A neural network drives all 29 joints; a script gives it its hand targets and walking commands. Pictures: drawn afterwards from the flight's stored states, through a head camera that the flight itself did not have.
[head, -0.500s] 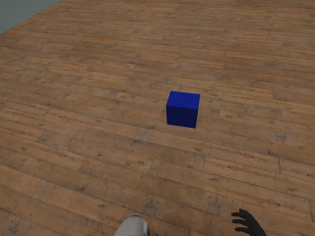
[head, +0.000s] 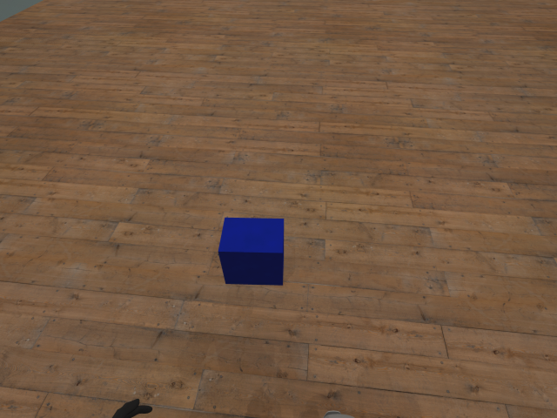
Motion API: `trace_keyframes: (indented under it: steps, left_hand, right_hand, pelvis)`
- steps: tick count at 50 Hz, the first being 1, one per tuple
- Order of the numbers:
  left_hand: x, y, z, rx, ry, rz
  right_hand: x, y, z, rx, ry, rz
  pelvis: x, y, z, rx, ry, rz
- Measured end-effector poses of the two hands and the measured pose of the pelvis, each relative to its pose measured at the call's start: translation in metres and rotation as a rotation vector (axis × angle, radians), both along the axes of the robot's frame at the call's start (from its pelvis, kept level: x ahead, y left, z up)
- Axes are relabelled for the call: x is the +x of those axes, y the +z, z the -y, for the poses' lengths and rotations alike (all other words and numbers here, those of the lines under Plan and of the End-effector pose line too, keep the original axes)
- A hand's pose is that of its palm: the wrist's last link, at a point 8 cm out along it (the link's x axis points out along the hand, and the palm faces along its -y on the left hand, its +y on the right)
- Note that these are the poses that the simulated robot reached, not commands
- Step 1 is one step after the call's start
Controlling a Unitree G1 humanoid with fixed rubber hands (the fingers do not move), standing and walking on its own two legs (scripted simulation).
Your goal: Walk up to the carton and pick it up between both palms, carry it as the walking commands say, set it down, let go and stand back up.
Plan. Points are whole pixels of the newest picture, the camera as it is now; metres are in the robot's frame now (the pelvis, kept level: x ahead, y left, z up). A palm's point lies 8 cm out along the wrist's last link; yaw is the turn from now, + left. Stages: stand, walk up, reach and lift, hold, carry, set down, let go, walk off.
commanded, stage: walk up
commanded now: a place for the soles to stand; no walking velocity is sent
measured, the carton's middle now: (254, 251) +0.88 +0.08 -0.64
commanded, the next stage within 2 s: none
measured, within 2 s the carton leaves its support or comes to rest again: neither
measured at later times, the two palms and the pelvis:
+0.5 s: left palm out of the picture +0.11 +0.29 -0.10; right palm (358, 294) +0.37 -0.16 -0.09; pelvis +0.20 +0.04 +0.01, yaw +4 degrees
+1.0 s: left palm (119, 263) +0.47 +0.32 -0.10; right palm (364, 317) +0.34 -0.17 -0.13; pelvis +0.36 +0.08 +0.00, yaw +4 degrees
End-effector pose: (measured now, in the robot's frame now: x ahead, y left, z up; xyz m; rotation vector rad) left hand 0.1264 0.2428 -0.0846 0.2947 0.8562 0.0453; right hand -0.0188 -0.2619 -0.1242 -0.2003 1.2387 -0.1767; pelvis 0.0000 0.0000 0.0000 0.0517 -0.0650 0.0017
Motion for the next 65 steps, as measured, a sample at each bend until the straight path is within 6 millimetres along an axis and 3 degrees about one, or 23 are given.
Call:
trace_keyframes:
  steps: [3,7,12,16,21,26,28,30,35,41,44,48,52,57,61,65]
  left_hand:
    - [0.003,-0.017,0.012,0.008,0.076,-0.047]
    - [-0.023,-0.016,0.012,0.019,0.220,-0.165]
    - [-0.057,0.003,0.004,0.047,0.304,-0.314]
    - [-0.067,0.015,-0.004,0.054,0.334,-0.413]
    - [-0.048,0.008,-0.019,0.018,0.364,-0.450]
    - [-0.003,-0.021,-0.052,-0.012,0.347,-0.453]
    - [0.026,-0.035,-0.066,-0.021,0.305,-0.449]
    - [0.062,-0.038,-0.076,-0.027,0.265,-0.420]
    - [0.162,-0.025,-0.091,-0.037,0.150,-0.285]
    - [0.253,-0.007,-0.093,-0.025,0.089,-0.187]
    - [0.291,-0.003,-0.083,-0.025,0.062,-0.146]
    - [0.332,-0.012,-0.076,-0.001,0.086,-0.089]
    - [0.335,-0.018,-0.079,0.005,0.178,-0.094]
    - [0.303,-0.024,-0.092,-0.007,0.246,-0.205]
    - [0.287,-0.036,-0.107,-0.028,0.262,-0.305]
    - [0.289,-0.033,-0.116,-0.053,0.276,-0.328]
  right_hand:
    - [0.039,-0.017,0.015,0.012,0.049,-0.028]
    - [0.119,-0.010,0.017,0.018,0.150,0.028]
    - [0.220,0.015,-0.002,0.038,0.242,0.149]
    - [0.278,0.027,-0.028,0.077,0.274,0.210]
    - [0.338,0.030,-0.071,0.111,0.309,0.256]
    - [0.394,0.029,-0.111,0.102,0.299,0.318]
    - [0.402,0.026,-0.115,0.070,0.259,0.331]
    - [0.394,0.027,-0.111,0.037,0.201,0.298]
    - [0.348,0.036,-0.089,-0.037,0.065,0.141]
    - [0.306,0.036,-0.085,-0.049,-0.009,-0.041]
    - [0.305,0.028,-0.089,-0.020,-0.022,-0.096]
    - [0.332,0.003,-0.092,0.027,-0.011,-0.115]
    - [0.389,-0.013,-0.097,0.033,0.103,-0.091]
    - [0.473,-0.001,-0.108,0.020,0.190,0.061]
    - [0.496,0.007,-0.116,-0.003,0.171,0.111]
    - [0.506,0.014,-0.125,-0.009,0.153,0.086]
  pelvis:
    - [0.029,-0.012,0.012,-0.024,0.018,-0.001]
    - [0.060,-0.003,0.016,-0.031,0.060,0.010]
    - [0.094,0.019,0.012,-0.019,0.055,-0.003]
    - [0.122,0.029,0.003,-0.015,0.056,-0.019]
    - [0.160,0.026,-0.019,-0.038,0.069,-0.022]
    - [0.207,0.009,-0.052,-0.064,0.068,-0.037]
    - [0.220,0.001,-0.063,-0.058,0.069,-0.040]
    - [0.232,0.002,-0.071,-0.065,0.064,-0.030]
    - [0.265,0.018,-0.082,-0.055,0.050,-0.015]
    - [0.304,0.027,-0.087,-0.058,0.058,-0.009]
    - [0.325,0.025,-0.086,-0.055,0.042,-0.007]
    - [0.357,0.006,-0.079,-0.031,0.057,-0.012]
    - [0.368,-0.002,-0.082,-0.061,0.083,0.002]
    - [0.377,0.004,-0.092,-0.052,0.073,-0.003]
    - [0.385,0.002,-0.104,-0.043,0.063,-0.008]
    - [0.397,0.010,-0.111,-0.053,0.068,-0.019]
